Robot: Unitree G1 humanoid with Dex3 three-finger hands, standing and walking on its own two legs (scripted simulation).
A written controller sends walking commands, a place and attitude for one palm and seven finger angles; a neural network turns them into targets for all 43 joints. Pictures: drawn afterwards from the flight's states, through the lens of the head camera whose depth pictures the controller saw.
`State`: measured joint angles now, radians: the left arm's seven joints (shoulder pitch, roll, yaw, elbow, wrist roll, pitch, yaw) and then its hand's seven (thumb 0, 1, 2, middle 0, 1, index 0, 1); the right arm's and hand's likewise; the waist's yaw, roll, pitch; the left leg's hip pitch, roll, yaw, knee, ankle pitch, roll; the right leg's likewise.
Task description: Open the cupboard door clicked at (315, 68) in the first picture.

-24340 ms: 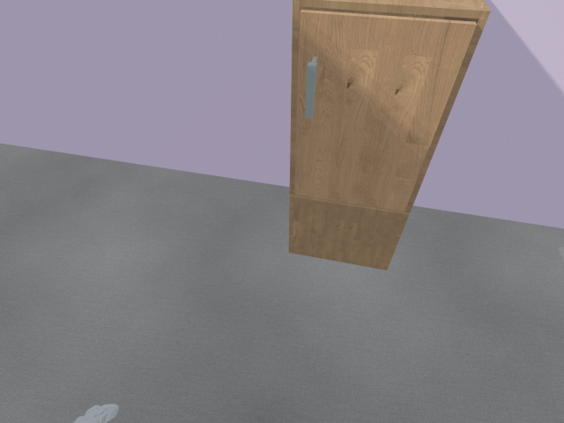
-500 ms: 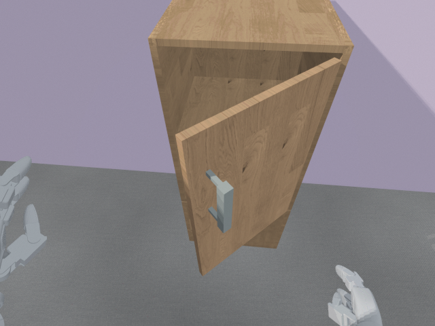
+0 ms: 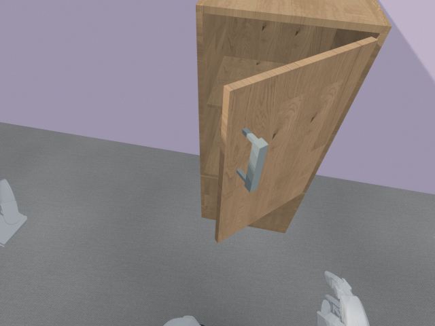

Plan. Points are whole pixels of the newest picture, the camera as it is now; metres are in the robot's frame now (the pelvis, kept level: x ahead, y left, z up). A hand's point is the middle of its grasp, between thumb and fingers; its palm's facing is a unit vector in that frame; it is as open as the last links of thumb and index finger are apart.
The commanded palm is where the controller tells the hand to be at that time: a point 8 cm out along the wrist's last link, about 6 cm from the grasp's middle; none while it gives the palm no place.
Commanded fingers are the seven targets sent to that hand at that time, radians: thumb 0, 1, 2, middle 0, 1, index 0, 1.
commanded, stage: step back with the hand held close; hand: left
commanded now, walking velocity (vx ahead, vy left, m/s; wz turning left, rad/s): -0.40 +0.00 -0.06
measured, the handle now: (249, 160) +0.43 -0.03 +0.06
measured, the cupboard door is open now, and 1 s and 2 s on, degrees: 43 43 43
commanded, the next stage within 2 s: stop stepping back and stand still in 0.50 s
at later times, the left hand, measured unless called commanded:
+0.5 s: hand out of the picture +0.09 +0.30 +0.18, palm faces +0.40 -0.83 -0.40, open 7.4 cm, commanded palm +0.03 +0.33 +0.19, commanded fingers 0.00 0.90 0.90 -0.20 -0.30 -0.20 -0.30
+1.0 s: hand out of the picture -0.09 +0.36 +0.21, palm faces +0.25 -0.83 -0.50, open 7.4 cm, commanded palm -0.11 +0.41 +0.19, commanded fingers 0.00 0.90 0.90 -0.20 -0.30 -0.20 -0.30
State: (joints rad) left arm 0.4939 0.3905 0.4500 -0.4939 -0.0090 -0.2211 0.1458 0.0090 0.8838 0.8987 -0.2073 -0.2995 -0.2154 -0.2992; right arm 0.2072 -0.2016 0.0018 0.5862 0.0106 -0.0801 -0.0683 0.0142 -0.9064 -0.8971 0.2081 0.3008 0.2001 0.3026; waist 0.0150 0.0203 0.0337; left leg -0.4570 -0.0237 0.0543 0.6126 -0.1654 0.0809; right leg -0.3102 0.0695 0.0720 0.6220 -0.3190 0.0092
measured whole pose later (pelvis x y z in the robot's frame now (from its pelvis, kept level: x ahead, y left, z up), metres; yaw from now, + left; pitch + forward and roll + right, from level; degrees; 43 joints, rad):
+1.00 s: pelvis -0.31 +0.15 -0.01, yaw -12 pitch +1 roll -2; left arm 0.50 0.61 0.52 -0.73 -0.03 -0.23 0.05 0.01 0.88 0.90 -0.22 -0.30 -0.22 -0.30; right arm 0.28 -0.17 -0.03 0.71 -0.02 -0.08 -0.05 0.01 -0.91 -0.90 0.21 0.30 0.20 0.30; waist 0.03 -0.14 -0.09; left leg -0.64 0.05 -0.01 1.32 -0.39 -0.04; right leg -0.47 -0.02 -0.14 0.75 -0.38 -0.05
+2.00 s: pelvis -0.34 +0.17 +0.01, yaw -11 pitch +1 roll +2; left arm 0.62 0.40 0.45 -0.47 -0.04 -0.22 0.13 0.01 0.88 0.90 -0.21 -0.30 -0.22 -0.30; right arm 0.21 -0.20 0.00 0.66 0.01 -0.10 -0.04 0.01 -0.91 -0.90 0.21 0.30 0.20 0.30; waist 0.00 0.05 0.03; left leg -0.46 0.01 0.03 0.95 -0.35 -0.02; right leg -0.25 -0.01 -0.06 0.56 -0.32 -0.05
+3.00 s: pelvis -0.36 +0.21 +0.02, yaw -8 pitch -1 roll -1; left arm 0.33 0.19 0.00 1.10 0.00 0.03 0.01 0.00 0.93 0.90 -0.20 -0.30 -0.21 -0.30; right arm 0.29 -0.18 0.01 1.09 -0.02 0.04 -0.01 0.01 -0.91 -0.90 0.20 0.30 0.20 0.30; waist 0.00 0.02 0.08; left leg -0.26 0.00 0.03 0.46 -0.18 0.02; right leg -0.20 -0.03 -0.10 0.44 -0.22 0.00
